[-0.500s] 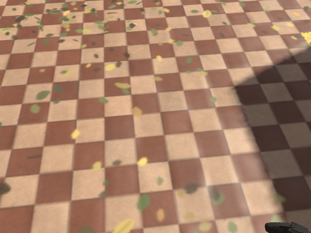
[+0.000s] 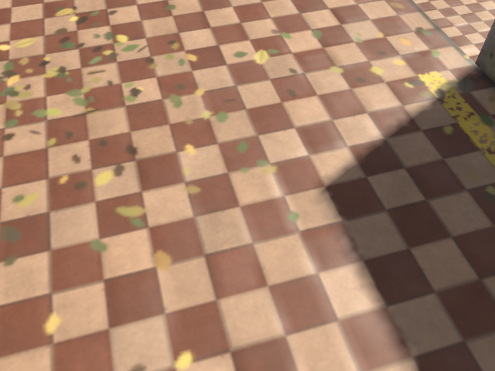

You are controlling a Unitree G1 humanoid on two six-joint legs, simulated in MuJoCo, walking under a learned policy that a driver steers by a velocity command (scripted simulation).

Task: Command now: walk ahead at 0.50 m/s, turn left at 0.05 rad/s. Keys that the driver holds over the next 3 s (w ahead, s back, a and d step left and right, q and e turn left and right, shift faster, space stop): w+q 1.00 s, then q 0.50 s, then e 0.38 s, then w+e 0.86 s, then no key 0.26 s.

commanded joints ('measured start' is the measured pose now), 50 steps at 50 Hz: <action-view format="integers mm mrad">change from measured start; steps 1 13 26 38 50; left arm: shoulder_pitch -48 147 271 139 -142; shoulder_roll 117 101 186 162 116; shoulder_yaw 30 44 72 60 39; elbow -73 36 90 -35 -155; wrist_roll -2 31 4 13 6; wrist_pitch -22 -50 7 -59 -48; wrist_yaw -10 18 55 33 12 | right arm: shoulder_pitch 7 -58 -372 -156 5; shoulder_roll -180 -61 -34 -110 -155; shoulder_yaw -43 -31 -13 -51 -63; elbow -23 -77 -242 -240 -193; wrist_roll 7 21 7 -11 10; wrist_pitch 8 27 26 -9 13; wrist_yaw -10 -9 57 21 -18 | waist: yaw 52 71 138 87 0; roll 112 -48 0 48 125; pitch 35 -6 85 -68 0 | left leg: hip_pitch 8 -669 -752 -143 -220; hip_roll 316 199 134 235 165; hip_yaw -136 -161 4 -440 -383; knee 43 918 433 27 102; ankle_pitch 477 66 244 302 208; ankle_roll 142 10 45 286 177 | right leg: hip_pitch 51 441 702 -30 86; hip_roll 17 -182 -216 -42 69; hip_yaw -5 75 -219 79 59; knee -37 -398 -322 593 -42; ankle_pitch -92 -88 278 -362 38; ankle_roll -37 -157 -121 15 58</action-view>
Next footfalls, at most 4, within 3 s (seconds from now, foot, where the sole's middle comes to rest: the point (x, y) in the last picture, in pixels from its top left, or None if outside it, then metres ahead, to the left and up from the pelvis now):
0.06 right None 0.22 -0.13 -0.78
0.62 left None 0.48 0.14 -0.78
1.10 right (206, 256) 0.83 0.09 -0.78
1.54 left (131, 313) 0.67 0.31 -0.78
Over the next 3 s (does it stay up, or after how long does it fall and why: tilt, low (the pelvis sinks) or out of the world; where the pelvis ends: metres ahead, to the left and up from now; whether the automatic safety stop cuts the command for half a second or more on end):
stays up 1.13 0.36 -0.02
